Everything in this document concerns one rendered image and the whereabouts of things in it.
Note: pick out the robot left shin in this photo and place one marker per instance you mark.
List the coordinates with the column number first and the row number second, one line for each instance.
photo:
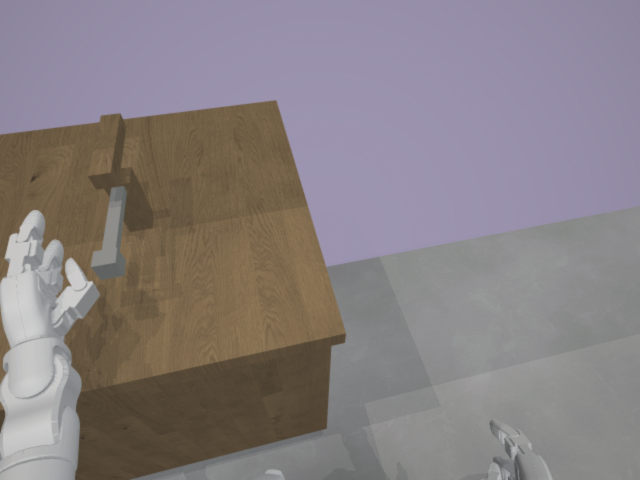
column 272, row 471

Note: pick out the left robot forearm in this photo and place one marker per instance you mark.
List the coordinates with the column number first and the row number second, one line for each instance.
column 39, row 438

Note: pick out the right robot hand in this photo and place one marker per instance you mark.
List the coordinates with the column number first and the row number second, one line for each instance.
column 527, row 465

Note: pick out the tap lever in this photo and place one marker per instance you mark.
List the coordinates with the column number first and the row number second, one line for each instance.
column 109, row 262

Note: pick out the counter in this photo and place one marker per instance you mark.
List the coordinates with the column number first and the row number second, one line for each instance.
column 218, row 338

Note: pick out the left robot hand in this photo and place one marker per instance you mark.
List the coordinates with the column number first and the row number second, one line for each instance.
column 28, row 292

